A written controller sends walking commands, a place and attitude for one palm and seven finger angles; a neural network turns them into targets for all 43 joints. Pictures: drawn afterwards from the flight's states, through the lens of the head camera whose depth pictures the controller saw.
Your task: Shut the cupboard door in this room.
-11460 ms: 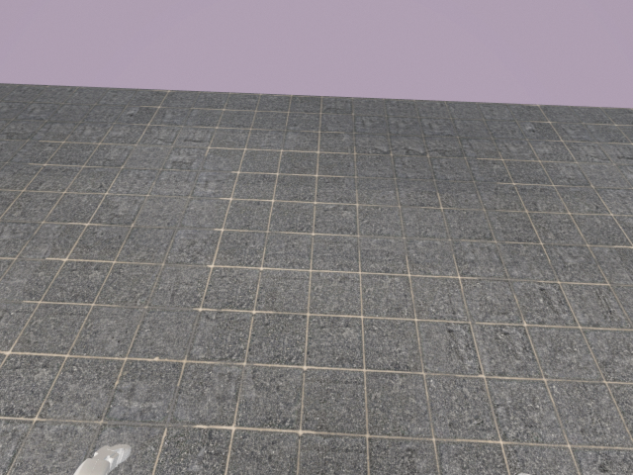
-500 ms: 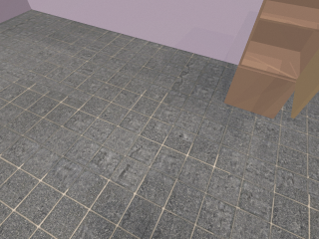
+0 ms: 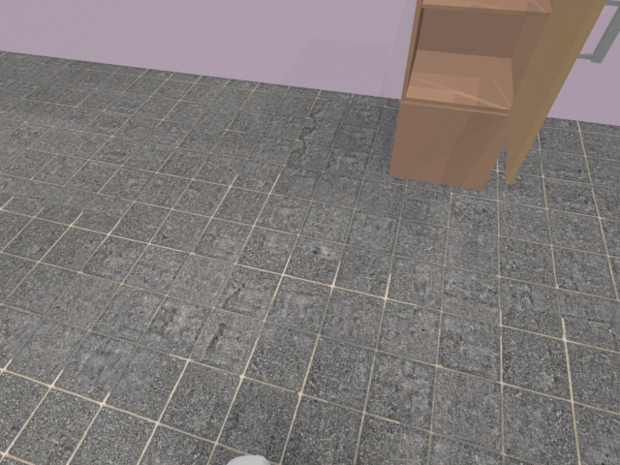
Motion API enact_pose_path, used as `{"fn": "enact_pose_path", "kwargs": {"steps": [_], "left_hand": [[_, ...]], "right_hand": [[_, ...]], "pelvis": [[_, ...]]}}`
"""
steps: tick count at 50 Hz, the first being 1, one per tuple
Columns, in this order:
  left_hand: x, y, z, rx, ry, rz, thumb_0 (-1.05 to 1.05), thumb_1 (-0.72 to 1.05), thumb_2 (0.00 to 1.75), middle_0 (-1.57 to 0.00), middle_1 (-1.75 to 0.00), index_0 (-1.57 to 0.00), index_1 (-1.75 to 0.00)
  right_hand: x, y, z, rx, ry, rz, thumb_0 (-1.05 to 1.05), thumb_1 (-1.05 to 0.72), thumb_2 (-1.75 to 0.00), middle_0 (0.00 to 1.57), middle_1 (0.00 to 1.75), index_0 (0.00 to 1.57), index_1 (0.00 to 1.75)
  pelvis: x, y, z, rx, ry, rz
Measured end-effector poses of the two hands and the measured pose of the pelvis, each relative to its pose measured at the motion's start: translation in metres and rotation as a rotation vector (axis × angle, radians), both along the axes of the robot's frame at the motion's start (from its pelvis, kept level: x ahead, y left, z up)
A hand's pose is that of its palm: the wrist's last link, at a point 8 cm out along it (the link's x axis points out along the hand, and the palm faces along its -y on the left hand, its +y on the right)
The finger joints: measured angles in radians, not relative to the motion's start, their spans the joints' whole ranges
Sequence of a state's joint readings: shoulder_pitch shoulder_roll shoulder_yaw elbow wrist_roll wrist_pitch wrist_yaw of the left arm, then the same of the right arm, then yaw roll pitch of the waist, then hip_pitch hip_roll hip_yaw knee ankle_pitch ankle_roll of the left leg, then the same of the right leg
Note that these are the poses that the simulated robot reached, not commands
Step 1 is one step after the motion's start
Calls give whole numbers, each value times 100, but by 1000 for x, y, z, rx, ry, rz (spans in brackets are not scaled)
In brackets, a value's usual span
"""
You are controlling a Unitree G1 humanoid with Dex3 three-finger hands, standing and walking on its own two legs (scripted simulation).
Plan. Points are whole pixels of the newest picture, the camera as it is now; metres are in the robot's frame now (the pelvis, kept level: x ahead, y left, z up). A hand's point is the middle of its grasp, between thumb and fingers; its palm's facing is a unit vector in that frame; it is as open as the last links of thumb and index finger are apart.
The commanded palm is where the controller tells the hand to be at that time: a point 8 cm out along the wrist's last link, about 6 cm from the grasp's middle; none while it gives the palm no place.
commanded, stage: turn or walk to find it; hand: left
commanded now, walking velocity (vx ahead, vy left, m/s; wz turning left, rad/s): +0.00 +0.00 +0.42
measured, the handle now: (601, 30) +0.95 -0.58 +0.08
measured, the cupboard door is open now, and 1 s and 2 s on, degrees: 87 87 87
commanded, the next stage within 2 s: stand and wait in 0.66 s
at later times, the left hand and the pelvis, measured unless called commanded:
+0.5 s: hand out of the picture -0.01 +0.21 -0.16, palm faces +0.19 -0.94 -0.27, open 7.4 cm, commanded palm none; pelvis -0.03 -0.01 +0.00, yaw +11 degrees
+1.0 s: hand out of the picture -0.13 +0.17 -0.19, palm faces +0.37 -0.91 -0.18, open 7.4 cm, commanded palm none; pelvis -0.07 -0.01 +0.00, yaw +19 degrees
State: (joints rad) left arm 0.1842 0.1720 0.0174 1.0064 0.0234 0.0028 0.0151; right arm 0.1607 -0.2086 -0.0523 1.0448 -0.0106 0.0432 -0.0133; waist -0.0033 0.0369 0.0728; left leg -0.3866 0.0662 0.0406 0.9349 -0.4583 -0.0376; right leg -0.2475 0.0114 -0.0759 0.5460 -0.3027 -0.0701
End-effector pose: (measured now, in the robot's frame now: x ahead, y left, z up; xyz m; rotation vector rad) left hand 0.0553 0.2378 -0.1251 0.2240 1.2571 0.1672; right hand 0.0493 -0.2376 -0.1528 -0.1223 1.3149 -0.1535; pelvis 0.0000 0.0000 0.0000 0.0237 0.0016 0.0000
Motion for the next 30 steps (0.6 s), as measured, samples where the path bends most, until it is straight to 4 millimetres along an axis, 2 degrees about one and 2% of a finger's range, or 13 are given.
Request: {"fn": "enact_pose_path", "kwargs": {"steps": [2, 5, 13, 20, 25, 30], "left_hand": [[-3, -7, -2, -20, 5, 2, 0, 91, 89, -20, -30, -20, -30], [-9, -6, -7, -35, 1, 21, 0, 92, 89, -20, -30, -21, -30], [-40, 11, -26, -71, 20, 134, 0, 91, 89, -20, -30, -21, -30], [-68, 21, -12, -36, 71, 179, 1, 91, 89, -20, -30, -20, -30], [-76, 16, 1, 13, 39, 207, 1, 91, 90, -20, -30, -20, -30], [-90, -2, 6, 57, -12, 238, 0, 91, 90, -20, -30, -20, -30]], "right_hand": [[4, -1, 5, -5, -13, 6, 1, -91, -89, 20, 29, 20, 30], [7, -1, 9, -20, -16, 25, 1, -91, -90, 20, 29, 20, 30], [6, 15, 19, -62, 11, 110, 1, -91, -90, 20, 29, 20, 30], [0, 23, 19, -36, 18, 158, 1, -91, -89, 20, 29, 20, 30], [-2, 6, 10, -13, 29, 188, 1, -91, -89, 20, 30, 21, 30], [6, -23, -2, -8, 20, 216, 1, -91, -89, 20, 30, 21, 30]], "pelvis": [[0, -1, 2, -5, -1, 4], [1, -1, 2, -18, -5, 23], [-4, 10, -2, -27, -21, 89], [-17, 9, 5, -34, -1, 141], [-28, -7, 5, -32, 10, 184], [-37, -30, -3, -16, -4, 233]]}}
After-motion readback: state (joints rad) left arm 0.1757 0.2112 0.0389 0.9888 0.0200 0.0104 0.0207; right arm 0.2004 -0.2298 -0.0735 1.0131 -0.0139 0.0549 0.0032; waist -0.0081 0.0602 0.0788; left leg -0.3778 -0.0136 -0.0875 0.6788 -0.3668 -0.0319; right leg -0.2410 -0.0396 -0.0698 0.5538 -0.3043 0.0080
